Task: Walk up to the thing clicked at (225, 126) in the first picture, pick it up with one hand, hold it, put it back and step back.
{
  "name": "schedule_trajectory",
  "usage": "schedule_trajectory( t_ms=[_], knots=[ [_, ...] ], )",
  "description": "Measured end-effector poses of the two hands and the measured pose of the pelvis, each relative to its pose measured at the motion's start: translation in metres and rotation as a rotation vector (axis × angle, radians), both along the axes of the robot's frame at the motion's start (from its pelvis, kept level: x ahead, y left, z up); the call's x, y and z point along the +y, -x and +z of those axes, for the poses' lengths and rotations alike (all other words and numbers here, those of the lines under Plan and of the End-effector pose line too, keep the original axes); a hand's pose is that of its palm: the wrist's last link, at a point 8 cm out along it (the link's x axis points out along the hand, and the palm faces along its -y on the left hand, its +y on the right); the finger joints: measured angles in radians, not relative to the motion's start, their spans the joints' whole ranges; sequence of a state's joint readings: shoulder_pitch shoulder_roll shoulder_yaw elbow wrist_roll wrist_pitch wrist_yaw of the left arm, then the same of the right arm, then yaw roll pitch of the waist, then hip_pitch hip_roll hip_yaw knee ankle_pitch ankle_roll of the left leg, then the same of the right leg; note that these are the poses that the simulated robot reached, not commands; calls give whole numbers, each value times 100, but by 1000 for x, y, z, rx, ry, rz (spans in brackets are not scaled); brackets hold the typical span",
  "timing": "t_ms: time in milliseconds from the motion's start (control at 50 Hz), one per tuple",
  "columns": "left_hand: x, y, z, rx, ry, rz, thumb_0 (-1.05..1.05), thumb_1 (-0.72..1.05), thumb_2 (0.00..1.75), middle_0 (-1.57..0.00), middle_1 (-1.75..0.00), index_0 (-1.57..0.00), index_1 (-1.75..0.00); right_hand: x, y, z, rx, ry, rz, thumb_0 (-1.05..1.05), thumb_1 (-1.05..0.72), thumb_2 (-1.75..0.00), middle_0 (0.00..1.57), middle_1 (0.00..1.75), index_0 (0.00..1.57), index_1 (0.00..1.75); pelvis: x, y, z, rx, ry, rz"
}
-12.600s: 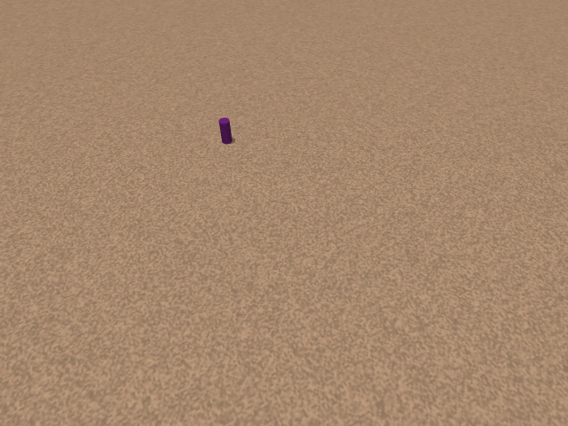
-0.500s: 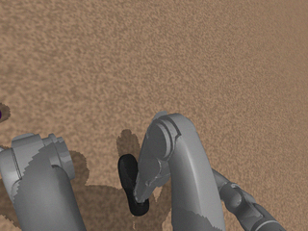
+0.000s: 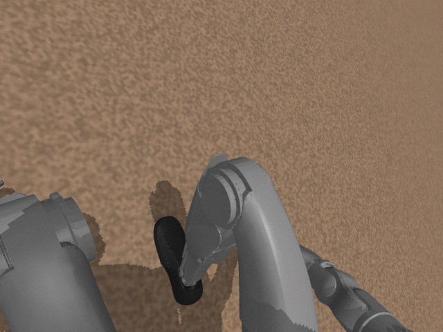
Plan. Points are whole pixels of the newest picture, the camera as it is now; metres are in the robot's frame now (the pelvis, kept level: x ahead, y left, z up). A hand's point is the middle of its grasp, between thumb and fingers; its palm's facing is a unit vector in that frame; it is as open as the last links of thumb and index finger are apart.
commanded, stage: close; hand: left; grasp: from the side
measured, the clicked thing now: out of the picture +0.42 +0.28 -0.21
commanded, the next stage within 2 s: settle in 0.46 s
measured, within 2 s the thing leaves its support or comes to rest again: leaves its support in 0.94 s
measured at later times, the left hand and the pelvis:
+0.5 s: hand out of the picture +0.42 +0.28 -0.18, palm faces +0.33 -0.94 -0.01, open 7.9 cm; pelvis +0.00 +0.00 +0.00, yaw -1 degrees
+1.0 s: hand out of the picture +0.42 +0.29 -0.16, palm faces +0.34 -0.94 -0.01, open 7.7 cm; pelvis +0.00 +0.00 +0.01, yaw +0 degrees
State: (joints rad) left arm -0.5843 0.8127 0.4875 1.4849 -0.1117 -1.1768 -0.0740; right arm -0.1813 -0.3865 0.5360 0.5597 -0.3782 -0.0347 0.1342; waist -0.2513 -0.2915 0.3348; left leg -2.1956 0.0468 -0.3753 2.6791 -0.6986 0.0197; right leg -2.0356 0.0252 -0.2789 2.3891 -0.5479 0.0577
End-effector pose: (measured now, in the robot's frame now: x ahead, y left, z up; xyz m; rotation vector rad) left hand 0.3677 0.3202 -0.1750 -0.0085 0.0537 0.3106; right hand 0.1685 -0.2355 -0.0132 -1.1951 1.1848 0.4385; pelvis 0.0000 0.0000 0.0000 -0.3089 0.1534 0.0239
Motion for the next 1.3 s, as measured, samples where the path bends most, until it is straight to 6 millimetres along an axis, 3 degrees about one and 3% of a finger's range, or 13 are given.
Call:
schedule_trajectory(
  t_ms=[360,540,640,920,1040,1300],
  knots=[
    [0,-12,-1,2,-13,10,0,25,65,-61,-60,-59,-61,1,4,3,20,19,-8,0,-88,-89,20,30,21,30,1,0,2,2,11,-11],
    [2,-16,-1,2,-11,35,1,11,78,-81,-89,-79,-90,-1,8,5,34,34,-13,0,-88,-89,20,30,21,30,1,0,3,4,14,-13],
    [2,-20,-1,2,-16,25,1,3,92,-82,-99,-81,-101,-1,8,6,39,39,-15,0,-88,-89,20,30,21,30,2,0,4,7,17,-14],
    [7,-20,1,-5,-9,37,2,-6,105,-85,-105,-83,-106,-2,7,5,40,36,-46,0,-90,-90,20,30,21,30,2,-1,6,18,16,-8],
    [16,-14,22,-37,-25,35,3,-8,108,-85,-106,-84,-107,-3,4,3,28,9,-83,0,-90,-90,20,30,21,30,0,-3,10,45,1,4],
    [31,-1,93,-48,-56,-1,3,-10,110,-87,-104,-85,-105,-2,-23,-1,-88,-135,-194,0,-90,-90,20,30,21,30,-4,-7,24,145,-39,36]
  ],
)
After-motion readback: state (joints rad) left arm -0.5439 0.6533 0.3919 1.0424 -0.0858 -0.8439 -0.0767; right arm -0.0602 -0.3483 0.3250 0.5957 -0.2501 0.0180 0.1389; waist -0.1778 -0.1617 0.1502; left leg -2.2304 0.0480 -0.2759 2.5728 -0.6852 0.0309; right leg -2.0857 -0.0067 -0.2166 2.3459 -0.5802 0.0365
